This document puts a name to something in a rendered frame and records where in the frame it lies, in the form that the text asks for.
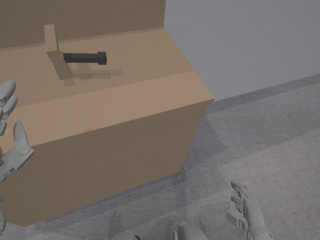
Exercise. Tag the counter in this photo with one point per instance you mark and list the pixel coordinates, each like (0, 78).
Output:
(96, 130)

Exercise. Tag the robot right forearm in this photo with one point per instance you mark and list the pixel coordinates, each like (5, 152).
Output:
(258, 232)

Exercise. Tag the robot right thigh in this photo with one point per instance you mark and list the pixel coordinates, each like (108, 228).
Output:
(188, 232)

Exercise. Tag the robot right shin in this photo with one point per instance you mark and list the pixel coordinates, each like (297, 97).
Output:
(183, 223)

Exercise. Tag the robot left hand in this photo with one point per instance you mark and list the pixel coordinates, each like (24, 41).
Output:
(15, 158)

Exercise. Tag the robot right hand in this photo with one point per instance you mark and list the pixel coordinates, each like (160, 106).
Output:
(249, 211)

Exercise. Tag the tap lever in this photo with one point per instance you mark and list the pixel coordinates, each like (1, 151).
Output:
(99, 57)

